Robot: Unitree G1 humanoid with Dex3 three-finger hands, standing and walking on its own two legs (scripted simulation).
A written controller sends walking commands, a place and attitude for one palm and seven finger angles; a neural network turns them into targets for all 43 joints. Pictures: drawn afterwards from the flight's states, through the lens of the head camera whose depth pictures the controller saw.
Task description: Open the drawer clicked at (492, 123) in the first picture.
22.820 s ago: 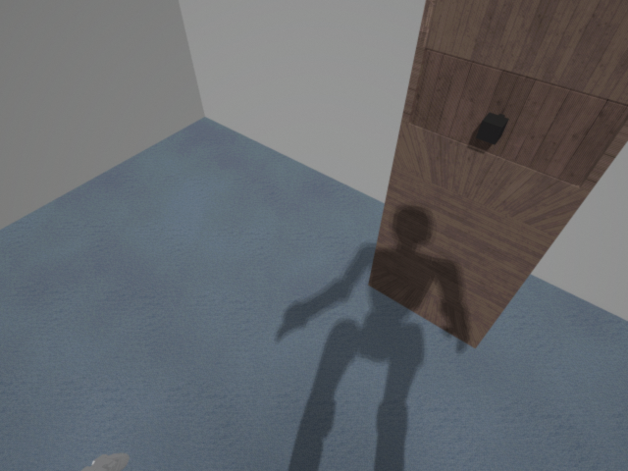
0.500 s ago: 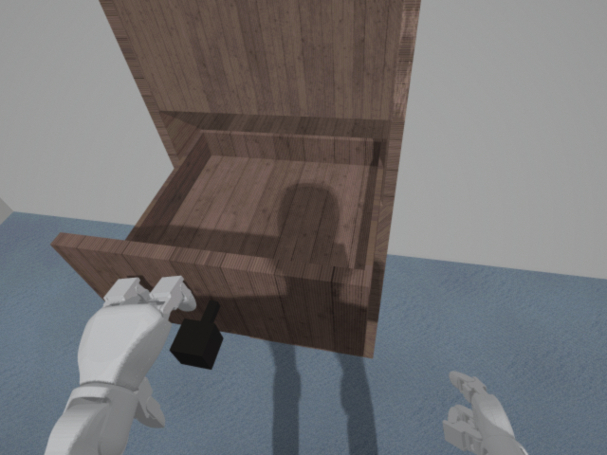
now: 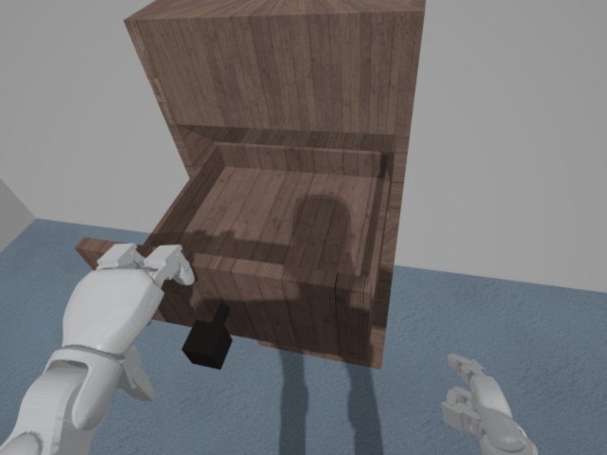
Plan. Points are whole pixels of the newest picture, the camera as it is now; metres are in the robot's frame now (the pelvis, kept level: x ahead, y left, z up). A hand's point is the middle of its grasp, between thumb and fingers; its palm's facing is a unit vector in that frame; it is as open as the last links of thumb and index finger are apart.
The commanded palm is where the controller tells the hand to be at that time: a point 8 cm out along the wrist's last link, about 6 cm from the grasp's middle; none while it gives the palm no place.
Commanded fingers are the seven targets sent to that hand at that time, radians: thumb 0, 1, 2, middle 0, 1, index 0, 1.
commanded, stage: lift the hand off the handle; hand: left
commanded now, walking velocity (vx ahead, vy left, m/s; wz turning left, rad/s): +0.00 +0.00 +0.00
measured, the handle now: (214, 331) +0.25 +0.17 +0.05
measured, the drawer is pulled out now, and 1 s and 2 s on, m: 0.30 0.30 0.30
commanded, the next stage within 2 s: draw the hand back to the body in 0.58 s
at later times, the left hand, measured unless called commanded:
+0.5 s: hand (131, 269) +0.23 +0.21 +0.20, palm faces +0.19 -0.09 -0.98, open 13.8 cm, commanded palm +0.18 +0.21 +0.26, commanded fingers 0.00 -0.50 0.30 -0.30 -1.20 -0.30 -1.20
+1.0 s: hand (108, 279) +0.22 +0.23 +0.20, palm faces +0.15 -0.07 -0.99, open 13.8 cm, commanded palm +0.17 +0.23 +0.25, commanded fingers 0.00 -0.50 0.30 -0.30 -1.20 -0.30 -1.20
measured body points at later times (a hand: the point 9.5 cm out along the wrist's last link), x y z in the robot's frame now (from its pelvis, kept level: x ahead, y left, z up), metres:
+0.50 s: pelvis -0.01 +0.01 +0.00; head -0.02 -0.05 +0.45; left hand +0.21 +0.21 +0.25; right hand +0.23 -0.18 -0.09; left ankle +0.00 +0.12 -0.74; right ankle +0.00 -0.10 -0.74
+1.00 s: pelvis -0.01 +0.00 +0.00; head -0.01 -0.06 +0.45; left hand +0.21 +0.23 +0.25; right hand +0.23 -0.20 -0.09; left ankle +0.00 +0.12 -0.74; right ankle +0.00 -0.10 -0.74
